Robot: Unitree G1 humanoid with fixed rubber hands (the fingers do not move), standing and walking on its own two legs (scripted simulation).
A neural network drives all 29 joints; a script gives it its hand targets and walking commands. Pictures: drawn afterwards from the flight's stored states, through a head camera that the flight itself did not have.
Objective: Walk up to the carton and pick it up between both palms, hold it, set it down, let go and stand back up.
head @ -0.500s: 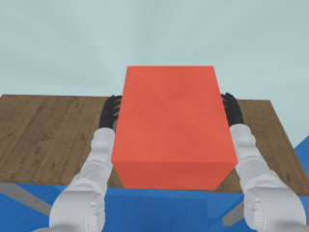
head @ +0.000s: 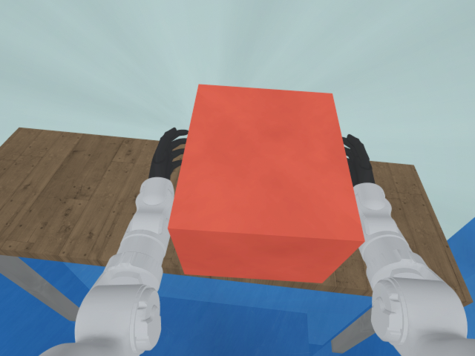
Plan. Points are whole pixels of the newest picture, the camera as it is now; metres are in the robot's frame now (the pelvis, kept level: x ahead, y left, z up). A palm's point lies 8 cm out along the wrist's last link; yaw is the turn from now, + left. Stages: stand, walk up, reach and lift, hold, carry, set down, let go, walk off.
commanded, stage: reach and lift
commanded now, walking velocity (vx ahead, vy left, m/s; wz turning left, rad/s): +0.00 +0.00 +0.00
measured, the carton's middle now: (259, 182) +0.41 -0.02 +0.06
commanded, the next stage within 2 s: hold in 1.66 s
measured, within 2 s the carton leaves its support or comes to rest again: neither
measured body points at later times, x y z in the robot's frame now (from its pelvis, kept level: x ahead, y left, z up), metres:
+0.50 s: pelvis +0.02 +0.00 +0.00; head +0.00 +0.03 +0.45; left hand +0.38 +0.18 +0.13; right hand +0.39 -0.18 +0.13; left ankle -0.01 +0.12 -0.75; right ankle +0.02 -0.12 -0.75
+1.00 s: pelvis -0.01 +0.01 +0.00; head -0.04 +0.02 +0.45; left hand +0.38 +0.17 +0.19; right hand +0.39 -0.18 +0.17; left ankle -0.01 +0.12 -0.75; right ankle +0.02 -0.12 -0.75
